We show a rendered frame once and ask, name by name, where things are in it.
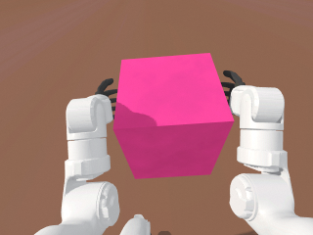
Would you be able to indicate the left robot upper arm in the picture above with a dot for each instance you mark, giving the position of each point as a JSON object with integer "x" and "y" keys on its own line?
{"x": 89, "y": 208}

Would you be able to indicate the right robot hand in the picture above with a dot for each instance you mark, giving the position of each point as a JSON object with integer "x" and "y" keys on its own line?
{"x": 238, "y": 82}

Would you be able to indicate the carton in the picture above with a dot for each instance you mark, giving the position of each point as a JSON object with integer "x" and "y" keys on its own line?
{"x": 171, "y": 115}

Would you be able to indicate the left robot hand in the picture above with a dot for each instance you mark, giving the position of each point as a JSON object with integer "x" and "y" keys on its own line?
{"x": 101, "y": 91}

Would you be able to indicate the robot left thigh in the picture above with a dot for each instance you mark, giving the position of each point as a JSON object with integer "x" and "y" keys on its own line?
{"x": 137, "y": 226}

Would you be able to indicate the robot left shin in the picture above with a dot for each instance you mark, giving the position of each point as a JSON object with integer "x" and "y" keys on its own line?
{"x": 138, "y": 216}

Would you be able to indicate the right robot upper arm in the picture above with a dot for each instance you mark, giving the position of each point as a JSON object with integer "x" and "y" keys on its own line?
{"x": 265, "y": 202}

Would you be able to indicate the left robot forearm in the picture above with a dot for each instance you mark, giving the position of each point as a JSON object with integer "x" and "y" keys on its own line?
{"x": 88, "y": 158}

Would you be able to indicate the right robot forearm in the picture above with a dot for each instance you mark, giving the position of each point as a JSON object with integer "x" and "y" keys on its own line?
{"x": 261, "y": 111}

